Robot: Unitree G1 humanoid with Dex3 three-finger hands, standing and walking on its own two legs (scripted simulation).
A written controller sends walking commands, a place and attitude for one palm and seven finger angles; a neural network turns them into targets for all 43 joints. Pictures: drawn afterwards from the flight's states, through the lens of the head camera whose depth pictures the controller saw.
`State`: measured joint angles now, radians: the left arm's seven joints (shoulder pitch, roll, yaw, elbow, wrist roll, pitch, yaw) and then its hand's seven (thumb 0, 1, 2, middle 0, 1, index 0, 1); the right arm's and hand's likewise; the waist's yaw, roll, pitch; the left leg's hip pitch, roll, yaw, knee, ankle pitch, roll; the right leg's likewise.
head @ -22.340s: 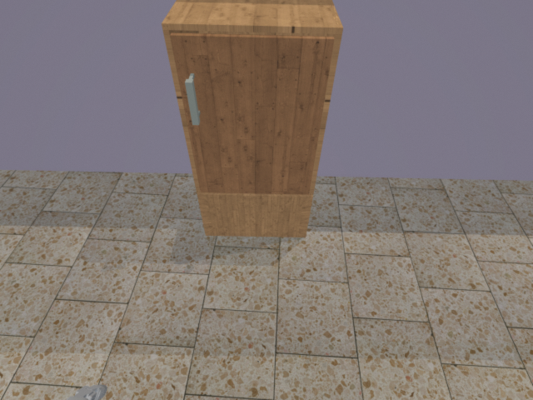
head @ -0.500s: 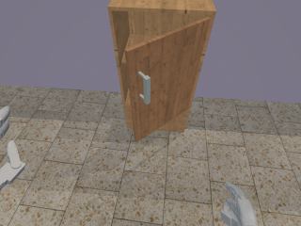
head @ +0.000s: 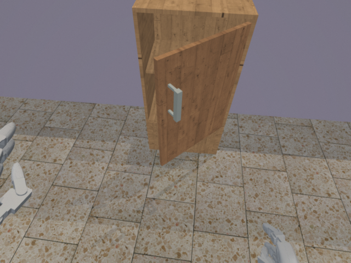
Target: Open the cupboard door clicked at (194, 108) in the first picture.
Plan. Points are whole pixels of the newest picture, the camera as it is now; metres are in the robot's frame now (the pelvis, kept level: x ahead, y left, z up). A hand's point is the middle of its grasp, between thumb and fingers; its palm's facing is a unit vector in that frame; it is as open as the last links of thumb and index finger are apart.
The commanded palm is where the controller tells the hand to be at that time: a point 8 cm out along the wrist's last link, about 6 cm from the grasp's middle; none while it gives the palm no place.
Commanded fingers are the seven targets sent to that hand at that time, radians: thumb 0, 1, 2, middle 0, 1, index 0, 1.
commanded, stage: let the arm hang, fingers relaxed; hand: left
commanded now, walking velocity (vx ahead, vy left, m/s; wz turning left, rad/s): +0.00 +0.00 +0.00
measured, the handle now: (173, 103) +0.62 +0.05 -0.03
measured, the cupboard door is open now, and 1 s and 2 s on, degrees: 43 43 43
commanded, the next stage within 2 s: look to check the result in 1.20 s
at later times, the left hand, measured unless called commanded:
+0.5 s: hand out of the picture +0.00 +0.16 -0.18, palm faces +0.03 -0.98 -0.19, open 7.0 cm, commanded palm none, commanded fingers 0.00 0.90 0.90 -0.20 -0.30 -0.20 -0.30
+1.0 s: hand out of the picture +0.00 +0.13 -0.18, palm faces +0.05 -0.98 -0.19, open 7.3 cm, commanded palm none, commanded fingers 0.00 0.90 0.90 -0.20 -0.30 -0.20 -0.30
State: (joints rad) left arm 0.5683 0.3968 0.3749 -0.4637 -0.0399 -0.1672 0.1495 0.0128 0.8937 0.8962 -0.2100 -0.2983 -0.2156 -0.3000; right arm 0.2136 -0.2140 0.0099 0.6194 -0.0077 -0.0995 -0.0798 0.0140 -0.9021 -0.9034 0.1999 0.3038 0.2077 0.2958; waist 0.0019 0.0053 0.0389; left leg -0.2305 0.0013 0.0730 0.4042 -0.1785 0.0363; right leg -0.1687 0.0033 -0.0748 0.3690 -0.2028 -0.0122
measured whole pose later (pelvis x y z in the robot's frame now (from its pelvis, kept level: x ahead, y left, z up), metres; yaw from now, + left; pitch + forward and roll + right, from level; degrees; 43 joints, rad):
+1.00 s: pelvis +0.00 -0.04 +0.00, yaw +1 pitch -2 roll +0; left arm 0.27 0.12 0.01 1.14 0.01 0.00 0.04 0.01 0.92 0.90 -0.20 -0.30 -0.20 -0.30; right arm 0.29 -0.11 0.02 1.16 -0.03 0.02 -0.03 0.00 -0.91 -0.90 0.20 0.30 0.20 0.30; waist -0.01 0.02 0.04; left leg -0.20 0.02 0.04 0.42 -0.18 -0.01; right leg -0.14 0.03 -0.11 0.42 -0.24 -0.06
